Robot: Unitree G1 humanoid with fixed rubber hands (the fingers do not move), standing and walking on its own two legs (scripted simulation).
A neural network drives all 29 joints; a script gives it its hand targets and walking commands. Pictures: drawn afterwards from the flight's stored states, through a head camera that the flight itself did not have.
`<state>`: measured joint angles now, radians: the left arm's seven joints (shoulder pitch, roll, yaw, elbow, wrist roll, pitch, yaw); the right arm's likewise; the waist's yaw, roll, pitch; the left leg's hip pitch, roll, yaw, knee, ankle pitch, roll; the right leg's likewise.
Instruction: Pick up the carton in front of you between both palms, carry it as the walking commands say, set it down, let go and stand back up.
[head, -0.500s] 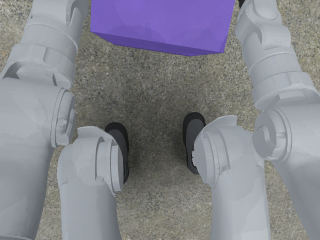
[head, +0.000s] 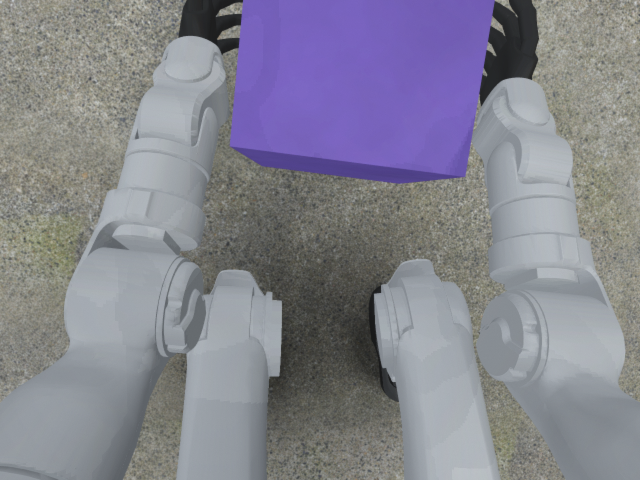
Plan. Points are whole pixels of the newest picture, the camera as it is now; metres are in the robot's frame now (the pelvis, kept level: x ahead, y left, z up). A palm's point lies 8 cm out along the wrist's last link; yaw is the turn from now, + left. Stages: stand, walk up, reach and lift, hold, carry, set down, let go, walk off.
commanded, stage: reach and lift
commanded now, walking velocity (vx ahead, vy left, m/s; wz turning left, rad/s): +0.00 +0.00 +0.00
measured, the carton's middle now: (349, 83) +0.53 -0.04 -0.18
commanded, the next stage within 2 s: none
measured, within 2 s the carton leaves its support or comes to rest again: neither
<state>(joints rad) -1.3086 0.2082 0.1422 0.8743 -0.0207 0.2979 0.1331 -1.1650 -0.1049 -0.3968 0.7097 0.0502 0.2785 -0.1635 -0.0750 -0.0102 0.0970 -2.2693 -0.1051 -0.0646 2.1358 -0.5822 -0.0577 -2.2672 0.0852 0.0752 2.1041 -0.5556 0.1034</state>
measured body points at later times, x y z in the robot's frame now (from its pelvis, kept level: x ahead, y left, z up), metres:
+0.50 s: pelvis +0.00 +0.00 +0.12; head +0.26 -0.01 +0.49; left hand +0.51 +0.12 +0.06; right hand +0.49 -0.18 +0.06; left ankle +0.10 +0.12 -0.35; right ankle +0.11 -0.14 -0.35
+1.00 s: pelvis +0.05 +0.00 +0.26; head +0.20 +0.00 +0.69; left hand +0.46 +0.13 +0.21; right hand +0.45 -0.17 +0.22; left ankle +0.10 +0.12 -0.35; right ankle +0.11 -0.14 -0.35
